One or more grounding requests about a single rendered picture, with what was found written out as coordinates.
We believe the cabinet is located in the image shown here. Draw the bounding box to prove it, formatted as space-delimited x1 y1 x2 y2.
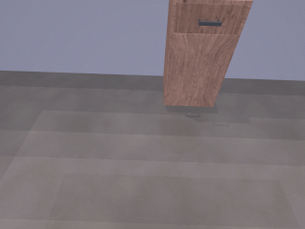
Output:
163 0 254 107

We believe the drawer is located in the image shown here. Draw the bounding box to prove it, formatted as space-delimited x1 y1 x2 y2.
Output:
173 2 248 35

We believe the handle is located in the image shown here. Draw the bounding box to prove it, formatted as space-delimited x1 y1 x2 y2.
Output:
198 19 222 27

